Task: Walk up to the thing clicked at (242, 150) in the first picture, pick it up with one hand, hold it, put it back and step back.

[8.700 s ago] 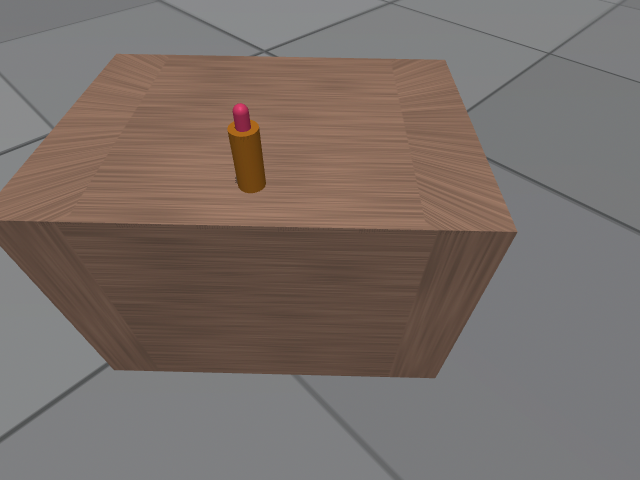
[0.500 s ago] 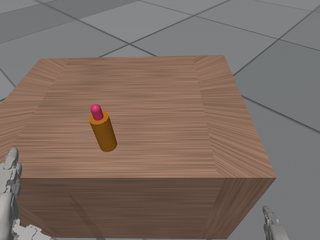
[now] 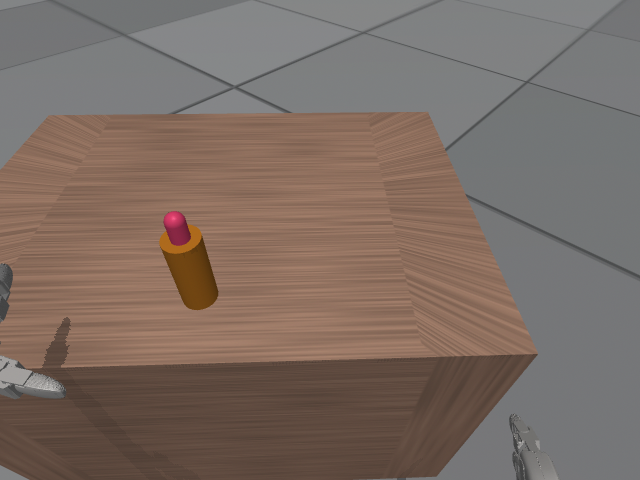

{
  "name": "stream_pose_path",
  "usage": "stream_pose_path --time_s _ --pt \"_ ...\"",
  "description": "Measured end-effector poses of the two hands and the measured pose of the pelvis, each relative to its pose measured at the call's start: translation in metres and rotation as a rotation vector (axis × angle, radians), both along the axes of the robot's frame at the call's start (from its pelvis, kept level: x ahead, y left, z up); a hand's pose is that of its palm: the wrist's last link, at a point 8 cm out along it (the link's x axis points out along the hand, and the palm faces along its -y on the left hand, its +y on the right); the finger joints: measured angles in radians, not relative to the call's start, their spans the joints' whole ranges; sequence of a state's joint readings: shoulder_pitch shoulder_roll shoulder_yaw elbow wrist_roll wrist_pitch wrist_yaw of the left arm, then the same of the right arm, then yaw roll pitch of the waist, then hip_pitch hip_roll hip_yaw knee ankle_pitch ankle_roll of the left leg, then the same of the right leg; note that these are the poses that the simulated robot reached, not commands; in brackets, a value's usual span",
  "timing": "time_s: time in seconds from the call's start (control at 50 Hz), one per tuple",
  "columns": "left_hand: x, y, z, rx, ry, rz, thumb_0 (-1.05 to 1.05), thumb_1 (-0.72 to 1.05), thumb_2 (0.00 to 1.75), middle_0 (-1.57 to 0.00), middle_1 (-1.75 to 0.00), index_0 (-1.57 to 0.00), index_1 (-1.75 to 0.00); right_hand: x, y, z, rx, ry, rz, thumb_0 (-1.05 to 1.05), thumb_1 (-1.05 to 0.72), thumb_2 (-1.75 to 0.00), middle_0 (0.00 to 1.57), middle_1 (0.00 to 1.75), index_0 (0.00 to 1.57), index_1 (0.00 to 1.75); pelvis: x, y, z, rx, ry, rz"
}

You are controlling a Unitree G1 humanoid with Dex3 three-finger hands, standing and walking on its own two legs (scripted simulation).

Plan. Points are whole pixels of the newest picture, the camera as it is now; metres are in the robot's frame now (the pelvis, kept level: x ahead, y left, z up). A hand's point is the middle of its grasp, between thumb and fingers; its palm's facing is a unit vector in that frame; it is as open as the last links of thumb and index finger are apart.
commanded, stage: go down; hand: left
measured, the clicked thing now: (187, 259) +0.45 +0.21 +0.02
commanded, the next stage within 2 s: none
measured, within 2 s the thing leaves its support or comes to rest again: neither
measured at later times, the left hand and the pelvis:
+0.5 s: hand (0, 306) +0.30 +0.35 +0.12, palm faces +0.22 -0.98 +0.00, open 17.5 cm; pelvis +0.00 +0.00 +0.00, yaw +1 degrees
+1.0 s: hand out of the picture +0.32 +0.37 +0.12, palm faces +0.20 -0.98 -0.01, open 17.6 cm; pelvis +0.00 +0.01 +0.00, yaw +0 degrees
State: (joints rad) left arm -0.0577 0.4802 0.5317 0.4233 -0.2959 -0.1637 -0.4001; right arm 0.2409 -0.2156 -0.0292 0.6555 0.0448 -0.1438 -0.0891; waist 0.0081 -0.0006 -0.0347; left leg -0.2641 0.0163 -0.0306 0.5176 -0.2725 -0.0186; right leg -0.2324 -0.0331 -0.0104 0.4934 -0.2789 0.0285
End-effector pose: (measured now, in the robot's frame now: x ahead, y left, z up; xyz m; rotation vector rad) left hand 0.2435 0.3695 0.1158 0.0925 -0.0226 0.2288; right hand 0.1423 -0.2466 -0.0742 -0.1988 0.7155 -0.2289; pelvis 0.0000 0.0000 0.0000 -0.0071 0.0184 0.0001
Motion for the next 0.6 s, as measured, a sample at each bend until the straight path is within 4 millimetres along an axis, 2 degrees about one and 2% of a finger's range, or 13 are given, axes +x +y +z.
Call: stream_pose_path --time_s 0.2,0.36,0.48,0.6 --pt "0.008 0.005 -0.008 -0.059 0.034 -0.025 -0.01 -0.49 0.09 -0.04 -0.02 -0.03 -0.03 0.006 -0.002 -0.001 -0.022 -0.001 0.001 -0.01 0.51 -0.06 0.05 0.05 0.06 0.05 0.007 0.004 0.0 -0.001 0.017 -0.006" --pt "0.009 0.021 -0.002 -0.086 -0.001 0.006 -0.01 -0.49 0.08 -0.04 -0.02 -0.03 -0.02 0.007 -0.009 0.001 -0.059 0.013 0.002 -0.01 0.51 -0.06 0.05 0.05 0.06 0.05 0.004 0.0 0.0 -0.002 0.023 0.007" --pt "0.02 0.032 0.004 -0.09 0.019 -0.005 -0.01 -0.53 0.08 -0.04 -0.02 -0.03 -0.03 0.005 -0.008 0.0 -0.075 0.018 0.013 -0.01 0.51 -0.06 0.05 0.05 0.06 0.05 0.0 -0.002 -0.001 -0.003 0.037 0.011" --pt "0.031 0.036 0.003 -0.099 0.048 -0.033 -0.01 -0.56 0.08 -0.04 -0.02 -0.03 -0.03 0.001 -0.005 0.0 -0.083 0.009 0.021 -0.01 0.51 -0.06 0.05 0.05 0.06 0.05 -0.003 0.0 -0.001 -0.004 0.053 0.007"
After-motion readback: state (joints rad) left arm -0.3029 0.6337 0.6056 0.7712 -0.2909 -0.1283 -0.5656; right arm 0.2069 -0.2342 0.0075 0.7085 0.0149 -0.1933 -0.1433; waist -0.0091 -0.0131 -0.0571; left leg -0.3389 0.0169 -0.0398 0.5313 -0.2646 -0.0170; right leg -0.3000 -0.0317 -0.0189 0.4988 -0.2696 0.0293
